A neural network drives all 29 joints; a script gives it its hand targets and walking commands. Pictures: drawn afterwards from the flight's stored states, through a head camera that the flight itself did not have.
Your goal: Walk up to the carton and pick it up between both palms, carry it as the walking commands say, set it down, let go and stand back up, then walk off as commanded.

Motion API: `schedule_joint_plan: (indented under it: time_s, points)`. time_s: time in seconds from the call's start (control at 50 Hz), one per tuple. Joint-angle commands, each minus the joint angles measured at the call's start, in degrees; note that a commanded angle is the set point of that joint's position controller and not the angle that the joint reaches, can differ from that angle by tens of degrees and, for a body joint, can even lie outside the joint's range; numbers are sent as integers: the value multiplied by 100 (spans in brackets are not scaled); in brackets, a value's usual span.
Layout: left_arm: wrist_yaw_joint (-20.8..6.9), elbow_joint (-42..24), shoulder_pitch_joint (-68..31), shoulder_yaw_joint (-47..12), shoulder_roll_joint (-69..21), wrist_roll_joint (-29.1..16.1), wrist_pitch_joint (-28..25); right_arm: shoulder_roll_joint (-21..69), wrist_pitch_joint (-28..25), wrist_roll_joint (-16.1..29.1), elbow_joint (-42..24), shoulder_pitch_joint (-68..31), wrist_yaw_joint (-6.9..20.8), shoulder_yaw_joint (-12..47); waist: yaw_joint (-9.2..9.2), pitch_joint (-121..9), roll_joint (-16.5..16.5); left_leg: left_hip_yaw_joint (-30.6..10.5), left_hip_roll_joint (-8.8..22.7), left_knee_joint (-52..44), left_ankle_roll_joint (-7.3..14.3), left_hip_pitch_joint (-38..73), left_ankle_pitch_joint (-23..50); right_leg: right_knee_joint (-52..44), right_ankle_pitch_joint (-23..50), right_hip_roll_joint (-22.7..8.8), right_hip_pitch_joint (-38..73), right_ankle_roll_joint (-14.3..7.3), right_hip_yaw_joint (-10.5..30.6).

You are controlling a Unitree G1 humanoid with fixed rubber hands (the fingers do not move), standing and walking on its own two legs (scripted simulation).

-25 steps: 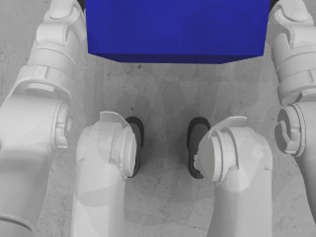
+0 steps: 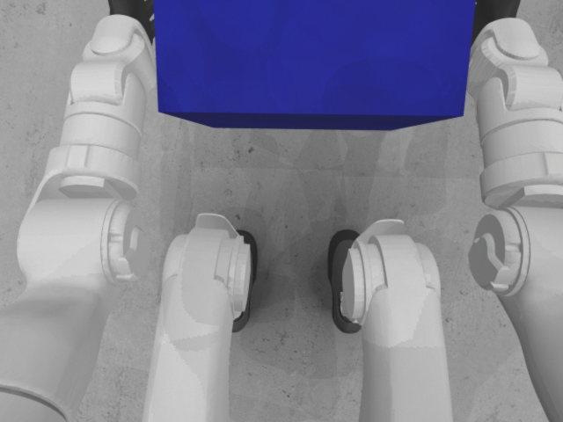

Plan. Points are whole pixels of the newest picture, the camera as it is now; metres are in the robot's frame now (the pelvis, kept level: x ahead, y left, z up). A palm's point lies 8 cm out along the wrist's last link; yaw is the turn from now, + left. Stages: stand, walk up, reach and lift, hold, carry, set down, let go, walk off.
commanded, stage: reach and lift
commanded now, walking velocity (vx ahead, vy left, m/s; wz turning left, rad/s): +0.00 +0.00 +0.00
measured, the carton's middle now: (307, 18) +0.57 -0.01 -0.18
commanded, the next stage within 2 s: none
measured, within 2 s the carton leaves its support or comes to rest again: neither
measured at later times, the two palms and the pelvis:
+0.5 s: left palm (102, 8) +0.53 +0.19 -0.06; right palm (526, 7) +0.53 -0.20 -0.06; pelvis +0.01 +0.00 +0.04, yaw +0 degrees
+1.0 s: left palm out of the picture +0.51 +0.19 +0.02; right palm out of the picture +0.51 -0.20 +0.02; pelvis +0.01 +0.00 +0.10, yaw +0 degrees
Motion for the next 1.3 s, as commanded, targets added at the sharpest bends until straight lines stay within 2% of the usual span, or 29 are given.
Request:
schedule_joint_plan:
  time_s: [0.0,0.14,0.34,0.56,0.7,0.92,1.28]
  points:
    - [-1416,-1338,-3575,-1835,-5407,-336,-22,5570,-24,353,-1404,-3472,1423,1755,19,-7092,-189,364,-285,-1057,143,3214,1530,-1002,1541,295,3822,-40,-338]
    - [-1516,-1403,-3264,-1740,-5474,-139,106,5646,102,120,-1443,-3130,1481,1646,7,-7156,-179,371,-306,-1250,119,3158,1639,-1206,1668,336,3799,-33,-327]
    - [-1526,-1924,-3085,-2035,-5624,-217,262,5828,251,205,-1998,-2984,1473,1951,25,-8210,-210,392,-345,-1539,73,3789,2058,-1494,2050,386,4406,-1,-345]
    - [-1639,-1603,-2688,-1757,-5847,69,396,6044,370,-36,-1660,-2573,1561,1651,43,-7453,-174,387,-366,-2158,71,3739,1676,-2113,1611,406,4209,-16,-329]
    - [-1730,-1542,-2588,-1610,-5951,218,479,6131,442,-171,-1616,-2508,1611,1526,42,-7476,-165,408,-378,-2486,68,3842,1464,-2446,1408,421,4380,-25,-333]
    - [-1845,-1702,-2327,-1687,-6193,257,619,6452,604,-231,-1799,-2239,1698,1638,78,-7850,-224,434,-423,-2922,61,4203,1529,-2881,1526,466,4990,-6,-333]
    - [-1966,-1693,-1585,-1749,-6493,372,665,6723,636,-412,-1756,-1511,1768,1576,81,-7554,-198,344,-453,-3722,56,4803,1641,-3668,1646,506,5573,12,-272]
